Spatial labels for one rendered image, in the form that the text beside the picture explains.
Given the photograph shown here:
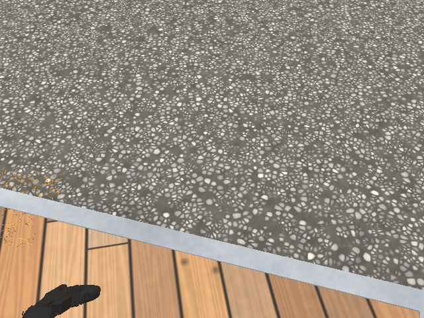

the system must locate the left robot hand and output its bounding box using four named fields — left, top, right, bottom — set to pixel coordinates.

left=22, top=284, right=101, bottom=318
